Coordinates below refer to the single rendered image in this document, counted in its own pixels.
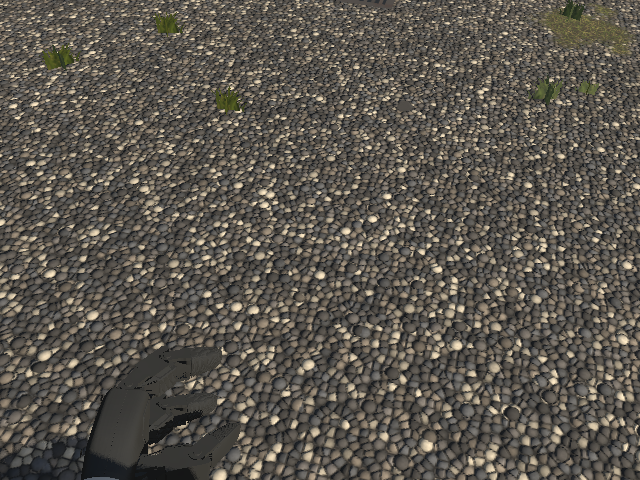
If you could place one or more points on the robot left hand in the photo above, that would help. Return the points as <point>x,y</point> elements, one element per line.
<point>127,421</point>

